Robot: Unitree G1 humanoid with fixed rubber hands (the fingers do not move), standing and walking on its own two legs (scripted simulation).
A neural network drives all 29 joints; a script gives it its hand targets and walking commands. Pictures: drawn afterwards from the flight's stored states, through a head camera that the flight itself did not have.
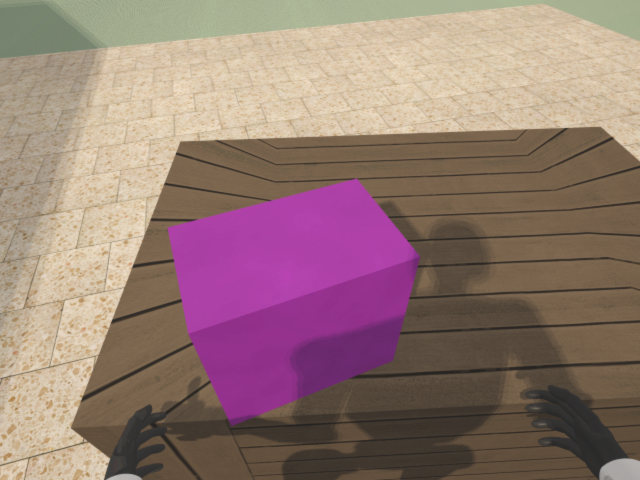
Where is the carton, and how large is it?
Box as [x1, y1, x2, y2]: [168, 179, 419, 425]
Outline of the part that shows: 357,179 168,227 188,333 231,425 392,360 419,256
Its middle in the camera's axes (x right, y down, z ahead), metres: -0.03 +0.08 +0.56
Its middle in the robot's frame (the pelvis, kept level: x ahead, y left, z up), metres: +0.36 +0.07 +0.02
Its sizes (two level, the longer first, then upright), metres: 0.266 0.166 0.249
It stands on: a pedestal, 0.68 m high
